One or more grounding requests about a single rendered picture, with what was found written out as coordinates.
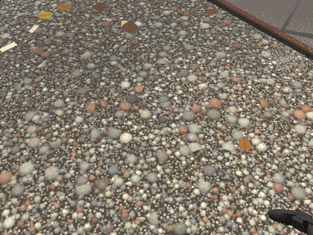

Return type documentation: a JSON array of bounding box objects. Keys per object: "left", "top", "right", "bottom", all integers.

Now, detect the robot right hand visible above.
[{"left": 268, "top": 209, "right": 313, "bottom": 235}]

